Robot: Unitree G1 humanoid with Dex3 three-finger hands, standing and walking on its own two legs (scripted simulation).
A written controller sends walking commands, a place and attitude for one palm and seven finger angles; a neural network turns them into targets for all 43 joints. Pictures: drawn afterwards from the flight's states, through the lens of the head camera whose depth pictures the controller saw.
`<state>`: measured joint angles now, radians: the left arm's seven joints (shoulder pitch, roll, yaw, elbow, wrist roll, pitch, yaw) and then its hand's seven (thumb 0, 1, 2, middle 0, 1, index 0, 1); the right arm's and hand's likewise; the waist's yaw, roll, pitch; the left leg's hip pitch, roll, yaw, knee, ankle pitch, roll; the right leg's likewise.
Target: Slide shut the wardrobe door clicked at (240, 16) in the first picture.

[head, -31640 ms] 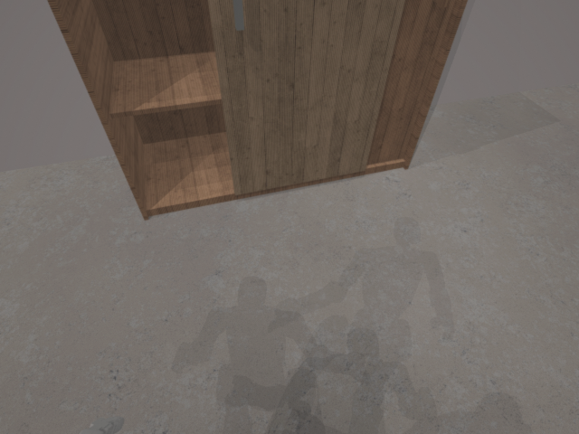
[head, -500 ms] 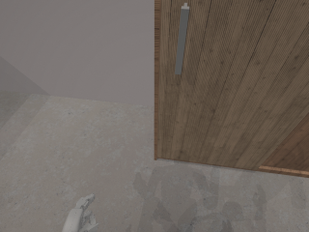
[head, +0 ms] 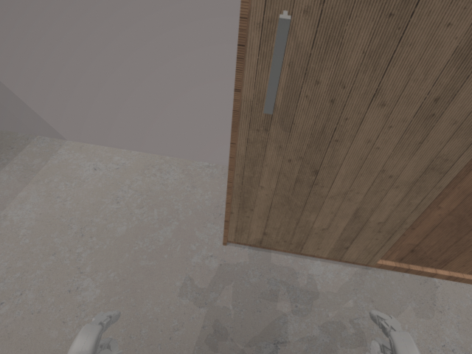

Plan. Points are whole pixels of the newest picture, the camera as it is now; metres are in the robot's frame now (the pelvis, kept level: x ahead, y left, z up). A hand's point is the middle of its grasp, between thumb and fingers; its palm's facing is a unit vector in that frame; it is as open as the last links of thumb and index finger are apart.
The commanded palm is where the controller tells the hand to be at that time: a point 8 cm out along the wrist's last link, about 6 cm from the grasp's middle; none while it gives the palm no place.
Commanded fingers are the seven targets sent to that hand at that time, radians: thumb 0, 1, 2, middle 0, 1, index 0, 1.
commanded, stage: let the arm hang, fingers relaxed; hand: right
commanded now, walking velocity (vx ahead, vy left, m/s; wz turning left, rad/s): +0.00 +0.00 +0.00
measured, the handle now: (276, 65) +0.71 -0.03 +0.17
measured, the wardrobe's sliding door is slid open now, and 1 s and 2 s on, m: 0.00 0.00 0.00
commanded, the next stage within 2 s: look to check the result in 0.90 s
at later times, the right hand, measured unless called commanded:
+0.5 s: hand out of the picture -0.03 -0.21 -0.16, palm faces +0.00 +0.97 -0.25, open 7.3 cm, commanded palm none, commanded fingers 0.00 -0.90 -0.90 0.20 0.30 0.20 0.30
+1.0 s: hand out of the picture +0.07 -0.21 -0.15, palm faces -0.02 +0.97 -0.25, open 7.4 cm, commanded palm none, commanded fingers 0.00 -0.90 -0.90 0.20 0.30 0.20 0.30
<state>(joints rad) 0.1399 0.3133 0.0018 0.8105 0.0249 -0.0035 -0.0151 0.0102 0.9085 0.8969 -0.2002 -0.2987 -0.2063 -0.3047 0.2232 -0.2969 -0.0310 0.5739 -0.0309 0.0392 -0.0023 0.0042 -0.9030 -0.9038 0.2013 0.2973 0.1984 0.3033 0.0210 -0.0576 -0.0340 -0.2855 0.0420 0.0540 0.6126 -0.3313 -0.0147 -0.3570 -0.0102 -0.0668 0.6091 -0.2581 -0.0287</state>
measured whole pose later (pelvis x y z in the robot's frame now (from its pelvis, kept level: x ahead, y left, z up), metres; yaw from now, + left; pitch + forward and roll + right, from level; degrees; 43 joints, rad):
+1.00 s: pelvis +0.01 -0.01 +0.02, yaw +0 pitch -1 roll +0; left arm 0.16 0.25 0.01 1.12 0.02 0.00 0.01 0.01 0.91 0.90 -0.20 -0.30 -0.20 -0.30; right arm 0.15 -0.25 -0.01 1.12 -0.02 -0.02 -0.01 0.00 -0.90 -0.90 0.20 0.30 0.20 0.30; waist 0.01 0.00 0.04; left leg -0.13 0.04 0.05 0.37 -0.22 -0.02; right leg -0.21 0.00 -0.07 0.39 -0.17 -0.03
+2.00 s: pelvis +0.05 +0.02 +0.02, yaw +1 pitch -1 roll +0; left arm 0.11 0.31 0.00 1.14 0.02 0.00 0.01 0.01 0.91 0.90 -0.20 -0.30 -0.21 -0.30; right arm 0.11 -0.31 0.00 1.13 -0.02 -0.02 -0.01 0.00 -0.90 -0.90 0.21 0.30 0.20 0.30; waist 0.01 0.00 0.05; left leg -0.04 0.00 0.05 0.28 -0.23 0.02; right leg -0.12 -0.04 -0.07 0.31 -0.18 0.02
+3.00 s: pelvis +0.04 +0.03 +0.02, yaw +2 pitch -1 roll +0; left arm 0.10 0.33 0.00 1.14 0.02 0.00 0.01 0.01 0.91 0.90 -0.20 -0.30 -0.21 -0.30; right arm 0.10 -0.33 0.00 1.14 -0.02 -0.02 0.00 0.00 -0.90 -0.90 0.21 0.30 0.20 0.30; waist 0.01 -0.01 0.05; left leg -0.03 -0.01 0.04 0.26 -0.21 0.02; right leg -0.11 -0.04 -0.08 0.29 -0.16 0.02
